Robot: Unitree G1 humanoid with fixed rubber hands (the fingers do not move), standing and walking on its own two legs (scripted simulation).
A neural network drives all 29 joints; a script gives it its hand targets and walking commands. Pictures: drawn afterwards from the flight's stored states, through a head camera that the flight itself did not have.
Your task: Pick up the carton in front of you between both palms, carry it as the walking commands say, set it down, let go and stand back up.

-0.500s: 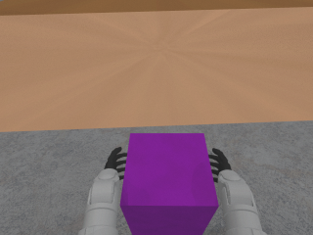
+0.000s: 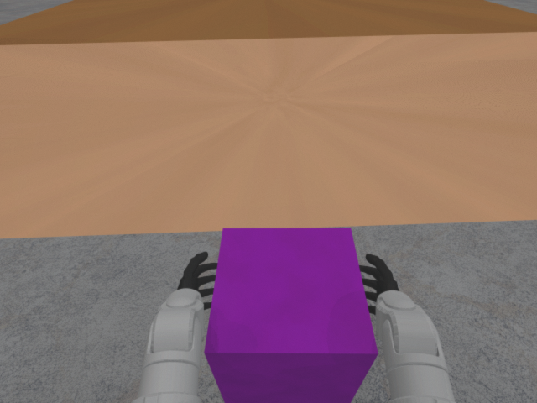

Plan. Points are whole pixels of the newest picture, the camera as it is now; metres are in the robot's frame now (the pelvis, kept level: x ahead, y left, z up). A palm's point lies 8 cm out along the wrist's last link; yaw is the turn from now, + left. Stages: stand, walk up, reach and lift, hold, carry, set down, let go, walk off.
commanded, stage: hold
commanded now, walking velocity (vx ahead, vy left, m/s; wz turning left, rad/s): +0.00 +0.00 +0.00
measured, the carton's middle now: (286, 321) +0.29 +0.00 -0.02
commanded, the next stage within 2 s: carry in 1.22 s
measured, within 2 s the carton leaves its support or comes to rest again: neither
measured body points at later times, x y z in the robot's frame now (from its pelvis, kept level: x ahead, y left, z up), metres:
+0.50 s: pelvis -0.01 +0.00 +0.00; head -0.05 +0.00 +0.45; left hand +0.30 +0.15 +0.04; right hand +0.30 -0.15 +0.04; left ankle +0.01 +0.13 -0.75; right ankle +0.01 -0.13 -0.75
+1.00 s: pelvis +0.00 +0.00 +0.00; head -0.05 +0.00 +0.45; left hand +0.30 +0.15 +0.04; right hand +0.29 -0.15 +0.04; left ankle +0.01 +0.13 -0.75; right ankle +0.01 -0.13 -0.75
